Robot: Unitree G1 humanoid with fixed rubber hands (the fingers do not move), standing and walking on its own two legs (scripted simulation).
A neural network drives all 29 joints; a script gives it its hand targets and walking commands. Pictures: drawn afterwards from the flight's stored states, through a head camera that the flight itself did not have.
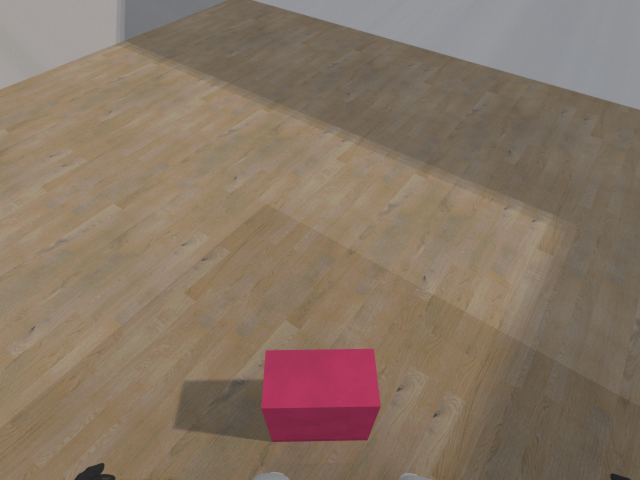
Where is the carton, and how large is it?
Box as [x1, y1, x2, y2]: [261, 349, 380, 441]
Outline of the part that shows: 373,349 266,350 261,408 272,441 367,439 380,406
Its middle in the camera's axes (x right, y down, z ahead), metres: +0.01 +0.41 +1.04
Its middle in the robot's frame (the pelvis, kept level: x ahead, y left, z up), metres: +0.42 +0.03 -0.59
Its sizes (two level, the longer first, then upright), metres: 0.273 0.141 0.298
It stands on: the floor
